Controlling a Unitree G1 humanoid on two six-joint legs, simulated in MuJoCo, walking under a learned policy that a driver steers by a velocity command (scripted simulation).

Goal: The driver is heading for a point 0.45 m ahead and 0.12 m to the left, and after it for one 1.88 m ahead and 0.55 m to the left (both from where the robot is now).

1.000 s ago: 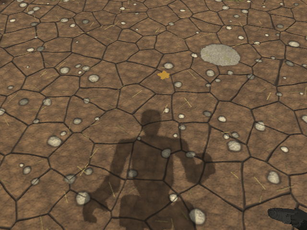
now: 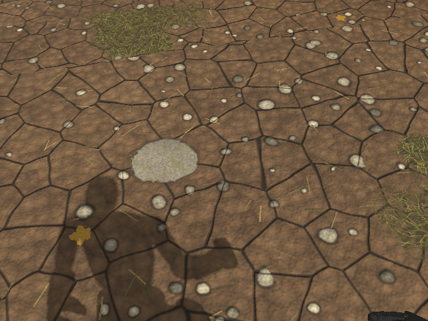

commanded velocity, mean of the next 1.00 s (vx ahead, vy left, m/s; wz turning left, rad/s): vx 0.50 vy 0.00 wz -0.02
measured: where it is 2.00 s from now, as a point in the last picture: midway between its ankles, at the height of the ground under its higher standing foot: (230, 159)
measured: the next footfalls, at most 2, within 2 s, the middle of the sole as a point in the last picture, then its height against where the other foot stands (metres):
left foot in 0.06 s outside the picture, level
right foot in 0.60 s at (282, 316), level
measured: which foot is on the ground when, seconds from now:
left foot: up 0.00-0.04, down 0.06-0.60, up 0.62-1.00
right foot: down 0.00-0.08, up 0.10-0.58, down 0.60-1.00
